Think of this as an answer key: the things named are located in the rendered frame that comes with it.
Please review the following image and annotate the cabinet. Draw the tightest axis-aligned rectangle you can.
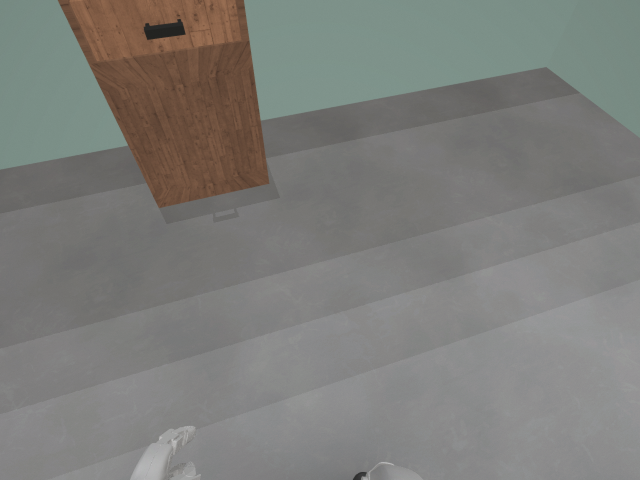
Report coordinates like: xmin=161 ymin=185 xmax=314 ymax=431
xmin=58 ymin=0 xmax=269 ymax=208

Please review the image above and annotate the handle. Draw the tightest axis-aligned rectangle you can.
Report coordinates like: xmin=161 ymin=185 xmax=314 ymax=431
xmin=144 ymin=19 xmax=186 ymax=40

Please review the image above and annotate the robot right shin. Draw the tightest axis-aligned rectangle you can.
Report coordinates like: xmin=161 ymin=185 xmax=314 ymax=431
xmin=368 ymin=462 xmax=394 ymax=473

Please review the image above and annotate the drawer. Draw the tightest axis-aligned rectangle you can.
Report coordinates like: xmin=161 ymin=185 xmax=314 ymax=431
xmin=69 ymin=0 xmax=241 ymax=61

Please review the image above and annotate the robot left hand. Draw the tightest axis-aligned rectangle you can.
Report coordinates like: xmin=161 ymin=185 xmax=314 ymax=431
xmin=130 ymin=426 xmax=201 ymax=480

